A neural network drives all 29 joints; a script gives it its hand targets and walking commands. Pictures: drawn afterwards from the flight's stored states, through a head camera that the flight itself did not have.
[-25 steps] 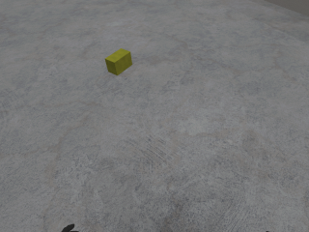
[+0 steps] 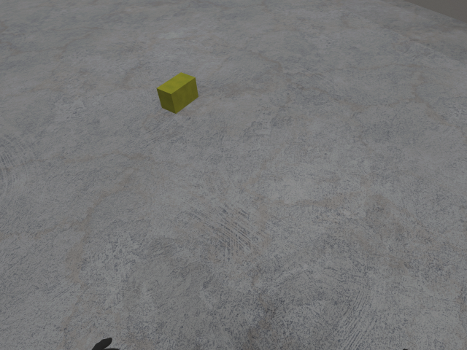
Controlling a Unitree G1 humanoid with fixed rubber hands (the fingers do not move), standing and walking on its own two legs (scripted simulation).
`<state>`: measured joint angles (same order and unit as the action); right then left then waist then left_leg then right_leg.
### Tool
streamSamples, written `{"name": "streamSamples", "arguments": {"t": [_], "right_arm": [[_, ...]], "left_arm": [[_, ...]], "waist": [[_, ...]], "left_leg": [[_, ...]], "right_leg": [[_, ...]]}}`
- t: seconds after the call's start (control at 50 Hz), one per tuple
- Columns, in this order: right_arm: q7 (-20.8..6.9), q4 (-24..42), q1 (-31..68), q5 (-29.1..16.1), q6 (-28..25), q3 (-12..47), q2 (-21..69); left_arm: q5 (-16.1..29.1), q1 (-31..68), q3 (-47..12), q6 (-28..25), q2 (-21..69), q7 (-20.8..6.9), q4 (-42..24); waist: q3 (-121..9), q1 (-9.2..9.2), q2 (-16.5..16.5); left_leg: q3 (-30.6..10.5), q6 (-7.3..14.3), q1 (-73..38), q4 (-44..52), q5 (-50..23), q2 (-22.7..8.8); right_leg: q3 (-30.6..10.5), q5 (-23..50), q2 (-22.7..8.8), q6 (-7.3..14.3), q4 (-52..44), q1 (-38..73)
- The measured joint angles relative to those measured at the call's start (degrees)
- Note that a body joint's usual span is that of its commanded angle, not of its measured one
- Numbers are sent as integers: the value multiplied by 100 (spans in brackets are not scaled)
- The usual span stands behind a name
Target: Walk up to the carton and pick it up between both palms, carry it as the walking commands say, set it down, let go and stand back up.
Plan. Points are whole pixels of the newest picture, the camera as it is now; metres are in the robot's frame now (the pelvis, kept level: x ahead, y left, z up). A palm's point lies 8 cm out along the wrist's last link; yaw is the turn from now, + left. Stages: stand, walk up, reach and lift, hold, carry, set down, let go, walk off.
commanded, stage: walk up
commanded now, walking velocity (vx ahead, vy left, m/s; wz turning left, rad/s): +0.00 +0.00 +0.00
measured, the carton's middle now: (178, 92) +1.92 +0.52 -0.70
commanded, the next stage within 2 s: none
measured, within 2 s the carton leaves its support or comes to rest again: neither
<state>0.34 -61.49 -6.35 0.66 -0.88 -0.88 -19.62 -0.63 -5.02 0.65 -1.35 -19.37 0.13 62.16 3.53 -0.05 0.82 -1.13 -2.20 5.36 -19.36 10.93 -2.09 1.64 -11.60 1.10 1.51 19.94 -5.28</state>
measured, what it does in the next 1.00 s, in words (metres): walks ahead, turning left: left foot, then right foot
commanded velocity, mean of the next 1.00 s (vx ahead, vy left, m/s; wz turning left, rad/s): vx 0.00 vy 0.00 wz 0.00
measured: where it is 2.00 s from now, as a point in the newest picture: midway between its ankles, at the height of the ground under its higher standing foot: (203, 240)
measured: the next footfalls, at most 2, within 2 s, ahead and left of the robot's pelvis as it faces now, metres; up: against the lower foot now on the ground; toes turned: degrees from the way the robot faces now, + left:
left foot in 0.42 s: +0.16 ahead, +0.22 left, +0.00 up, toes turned +17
right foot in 0.68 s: +0.29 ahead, -0.02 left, +0.00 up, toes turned +4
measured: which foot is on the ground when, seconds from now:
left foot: down 0.00-0.14, up 0.16-0.40, down 0.42-0.72, up 0.74-0.94, down 0.96-1.00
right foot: down 0.00-0.44, up 0.46-0.66, down 0.68-0.98, up 1.00-1.00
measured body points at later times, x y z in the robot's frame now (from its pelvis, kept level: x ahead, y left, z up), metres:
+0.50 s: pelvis +0.09 +0.06 -0.03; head +0.08 +0.08 +0.42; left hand +0.10 +0.44 -0.13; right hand +0.27 -0.26 -0.10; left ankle +0.13 +0.21 -0.75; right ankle +0.01 -0.09 -0.70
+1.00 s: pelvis +0.30 +0.13 -0.04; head +0.32 +0.13 +0.41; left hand +0.21 +0.48 -0.13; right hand +0.57 -0.11 -0.12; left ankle +0.37 +0.26 -0.75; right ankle +0.25 -0.02 -0.74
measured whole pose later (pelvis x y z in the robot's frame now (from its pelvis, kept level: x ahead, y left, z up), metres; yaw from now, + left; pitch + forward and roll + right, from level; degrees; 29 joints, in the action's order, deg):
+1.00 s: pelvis +0.30 +0.13 -0.04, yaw +18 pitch -1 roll -1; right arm -5.3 -47.5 -6.9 0.8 -6.4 -3.9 -25.5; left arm -0.3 -19.9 5.0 -6.7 -28.1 -2.9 50.5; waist 2.3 4.1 0.9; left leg 5.5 2.4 28.3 -41.7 11.2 -2.9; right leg 11.5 -30.2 -7.6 -0.1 44.9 -10.4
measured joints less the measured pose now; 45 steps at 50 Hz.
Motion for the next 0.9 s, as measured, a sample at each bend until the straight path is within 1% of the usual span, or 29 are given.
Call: {"name": "streamSamples", "arguments": {"t": [0.12, 0.14, 0.16, 0.18, 0.2, 0.22, 0.26, 0.28, 0.32, 0.36, 0.4, 0.42, 0.44, 0.46, 0.48, 0.5, 0.52, 0.54, 0.58, 0.64, 0.68, 0.7, 0.72, 0.74, 0.76, 0.78, 0.8, 0.84, 0.9], "right_arm": [[-1, 4, -3, 2, 6, -3, -5], [-59, 69, -53, 33, 8, -62, -8], [-143, 177, -142, 74, 6, -142, -34], [-223, 295, -238, 109, 13, -223, -75], [-290, 397, -318, 139, 17, -297, -128], [-351, 477, -379, 154, 7, -367, -191], [-475, 602, -465, 168, -29, -484, -325], [-541, 649, -493, 163, -43, -529, -387], [-664, 731, -514, 147, -55, -598, -491], [-752, 805, -499, 129, -62, -648, -572], [-794, 870, -479, 104, -101, -683, -653], [-793, 904, -475, 99, -145, -702, -705], [-762, 944, -456, 101, -196, -723, -735], [-705, 1016, -448, 103, -254, -734, -769], [-643, 1085, -452, 74, -300, -732, -773], [-587, 1143, -472, 37, -326, -710, -752], [-538, 1190, -507, 17, -340, -678, -719], [-492, 1225, -552, 9, -349, -641, -683], [-430, 1274, -637, 30, -355, -557, -622], [-411, 1382, -737, 74, -376, -482, -584], [-414, 1441, -806, 77, -377, -469, -599], [-415, 1453, -857, 78, -365, -472, -626], [-411, 1433, -914, 71, -346, -485, -664], [-388, 1383, -944, 45, -321, -492, -672], [-353, 1327, -938, 18, -303, -481, -667], [-331, 1276, -900, 5, -311, -459, -664], [-323, 1235, -844, 2, -341, -429, -659], [-353, 1199, -715, 17, -413, -359, -639], [-480, 1255, -486, 17, -444, -287, -583]], "left_arm": [[0, 0, 0, 1, -5, 7, 1], [-25, -21, 48, -17, -14, -38, -63], [-67, -71, 122, -71, -30, -90, -184], [-103, -140, 197, -142, -59, -130, -329], [-135, -213, 267, -213, -95, -159, -473], [-155, -282, 323, -275, -133, -178, -593], [-186, -405, 410, -354, -240, -199, -740], [-197, -468, 448, -377, -312, -213, -782], [-202, -594, 514, -409, -485, -255, -836], [-190, -699, 565, -416, -669, -305, -861], [-174, -772, 596, -387, -833, -348, -868], [-179, -799, 602, -360, -898, -362, -875], [-170, -824, 606, -327, -964, -368, -894], [-139, -831, 602, -292, -988, -365, -915], [-126, -818, 579, -264, -1000, -360, -943], [-105, -796, 545, -255, -1010, -363, -967], [-78, -766, 507, -261, -1010, -374, -984], [-62, -735, 469, -275, -991, -389, -995], [-49, -704, 414, -302, -902, -449, -1003], [-78, -731, 401, -315, -731, -552, -997], [-100, -778, 414, -348, -645, -587, -986], [-111, -809, 429, -385, -608, -590, -978], [-116, -837, 448, -438, -562, -570, -972], [-106, -881, 459, -503, -540, -532, -992], [-87, -936, 471, -556, -522, -485, -1024], [-78, -995, 473, -586, -504, -433, -1049], [-76, -1049, 469, -600, -491, -380, -1056], [-67, -1142, 460, -617, -498, -295, -1056], [-52, -1283, 448, -638, -601, -260, -1097]], "waist": [[1, -4, 2], [-31, -23, 0], [-81, -49, 21], [-137, -79, 43], [-184, -97, 69], [-207, -100, 114], [-222, -81, 187], [-229, -74, 200], [-250, -63, 172], [-265, -47, 101], [-277, -18, 11], [-283, 4, -48], [-277, 32, -180], [-282, 33, -264], [-278, 26, -343], [-269, 20, -432], [-261, 14, -514], [-258, 7, -576], [-286, -8, -619], [-334, -62, -521], [-350, -115, -391], [-362, -150, -270], [-389, -156, -86], [-435, -134, 56], [-468, -100, 170], [-477, -57, 277], [-468, -14, 368], [-432, 64, 468], [-348, 173, 425]], "left_leg": [[2, -8, -23, 21, 5, -9], [-23, 48, 86, -156, 195, 1], [-68, 149, 288, -529, 590, -3], [-69, 227, 579, -1096, 894, -19], [-94, 278, 905, -1716, 1003, -29], [-125, 288, 1192, -2229, 986, -65], [-112, 232, 1602, -2788, 969, -213], [-76, 198, 1738, -2865, 1001, -303], [15, 160, 1888, -2677, 1005, -461], [122, 163, 1903, -2248, 897, -570], [278, 211, 1773, -1740, 658, -601], [345, 240, 1677, -1568, 553, -541], [432, 240, 1656, -1614, 271, -405], [492, 251, 1721, -1785, 144, -296], [548, 272, 1763, -1952, 238, -207], [607, 306, 1744, -2041, 384, -126], [659, 338, 1686, -2071, 513, -56], [698, 355, 1608, -2066, 604, 0], [761, 350, 1451, -2032, 729, 50], [821, 347, 1263, -2110, 1016, 5], [804, 315, 1159, -2294, 1291, -59], [727, 316, 1145, -2492, 1499, -127], [561, 362, 1211, -2815, 1866, -217], [255, 389, 1408, -3320, 2052, -180], [-72, 389, 1665, -3899, 1971, -70], [-280, 371, 1901, -4357, 1768, 8], [-353, 343, 2100, -4608, 1568, 22], [-221, 300, 2425, -4582, 1377, -77], [152, 311, 2651, -3615, 1294, -244]], "right_leg": [[-1, -8, 9, 8, -15, 19], [32, -95, 1, 25, 66, -33], [104, -246, 1, 67, 191, -100], [202, -315, -7, 116, 268, -148], [308, -314, -20, 148, 306, -173], [409, -340, -20, 147, 319, -159], [580, -409, -18, 97, 276, -39], [656, -445, -31, 67, 241, 43], [791, -537, -91, 2, 193, 213], [910, -679, -187, -78, 215, 373], [997, -936, -332, -157, 426, 470], [1009, -1165, -453, -151, 714, 436], [925, -1500, -643, -11, 1229, 274], [666, -1787, -709, 94, 2054, -71], [310, -1820, -663, 127, 2960, -486], [20, -1683, -598, 128, 3707, -869], [-146, -1497, -564, 109, 4200, -1193], [-215, -1372, -563, 79, 4400, -1449], [-198, -1388, -599, 23, 4123, -1807], [-1, -1439, -633, 23, 3242, -2107], [158, -1181, -630, 71, 2707, -2129], [239, -810, -579, 68, 2600, -2039], [374, -716, -495, 43, 2646, -1958], [500, -851, -433, 19, 2717, -1905], [611, -1021, -388, 7, 2726, -1822], [707, -1149, -347, 5, 2670, -1700], [791, -1226, -316, 6, 2570, -1551], [933, -1276, -311, -35, 2319, -1238], [1099, -1379, -413, -116, 1972, -788]]}}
